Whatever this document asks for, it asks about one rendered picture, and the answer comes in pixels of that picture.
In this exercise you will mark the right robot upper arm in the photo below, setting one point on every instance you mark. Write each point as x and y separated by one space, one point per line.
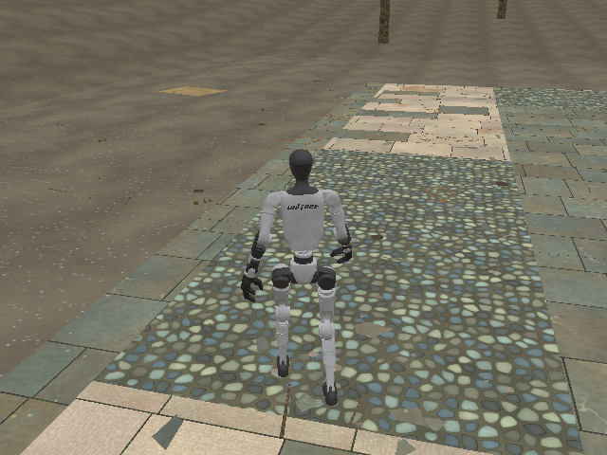
332 200

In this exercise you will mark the robot head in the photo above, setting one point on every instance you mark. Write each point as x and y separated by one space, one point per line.
300 162

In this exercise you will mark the right robot forearm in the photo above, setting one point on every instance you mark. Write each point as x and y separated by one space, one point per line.
345 244

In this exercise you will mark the robot right hand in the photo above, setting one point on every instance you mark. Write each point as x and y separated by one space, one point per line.
346 258

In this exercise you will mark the robot left hand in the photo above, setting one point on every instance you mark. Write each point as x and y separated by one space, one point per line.
245 286

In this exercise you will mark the left robot upper arm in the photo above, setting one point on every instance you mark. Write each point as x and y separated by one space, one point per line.
272 201

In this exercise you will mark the left robot foot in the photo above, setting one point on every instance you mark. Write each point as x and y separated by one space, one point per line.
283 369

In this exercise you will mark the left robot forearm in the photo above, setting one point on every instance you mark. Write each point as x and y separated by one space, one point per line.
255 257

